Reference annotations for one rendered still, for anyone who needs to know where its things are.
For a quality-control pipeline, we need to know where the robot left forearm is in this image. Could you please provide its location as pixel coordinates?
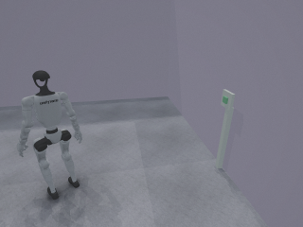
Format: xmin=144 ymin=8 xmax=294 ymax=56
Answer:
xmin=18 ymin=120 xmax=31 ymax=145

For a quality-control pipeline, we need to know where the robot right upper arm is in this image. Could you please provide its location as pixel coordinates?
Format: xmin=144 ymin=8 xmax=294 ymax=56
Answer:
xmin=57 ymin=92 xmax=76 ymax=117

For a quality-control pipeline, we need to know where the robot left shin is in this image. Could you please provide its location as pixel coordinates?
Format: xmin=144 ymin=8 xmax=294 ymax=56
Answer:
xmin=38 ymin=162 xmax=56 ymax=194

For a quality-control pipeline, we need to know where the robot right forearm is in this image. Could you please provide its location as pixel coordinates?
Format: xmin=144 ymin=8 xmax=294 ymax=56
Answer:
xmin=69 ymin=113 xmax=80 ymax=131

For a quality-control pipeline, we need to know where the left robot hand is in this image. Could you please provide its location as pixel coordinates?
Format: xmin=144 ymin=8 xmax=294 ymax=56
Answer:
xmin=16 ymin=143 xmax=28 ymax=157

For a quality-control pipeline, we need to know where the right robot hand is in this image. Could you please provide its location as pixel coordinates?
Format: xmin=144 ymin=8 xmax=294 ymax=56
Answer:
xmin=73 ymin=131 xmax=82 ymax=143

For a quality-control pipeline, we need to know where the panel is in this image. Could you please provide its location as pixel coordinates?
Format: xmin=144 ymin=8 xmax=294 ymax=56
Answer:
xmin=215 ymin=89 xmax=235 ymax=169

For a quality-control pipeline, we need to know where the robot left upper arm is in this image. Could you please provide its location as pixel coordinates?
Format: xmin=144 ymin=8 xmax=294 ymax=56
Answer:
xmin=21 ymin=96 xmax=34 ymax=128

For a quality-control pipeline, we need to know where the robot left thigh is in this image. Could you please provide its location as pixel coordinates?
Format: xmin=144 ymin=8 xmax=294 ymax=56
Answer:
xmin=32 ymin=137 xmax=50 ymax=169

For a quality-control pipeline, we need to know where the button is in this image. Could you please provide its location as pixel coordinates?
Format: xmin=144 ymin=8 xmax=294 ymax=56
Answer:
xmin=223 ymin=96 xmax=228 ymax=104

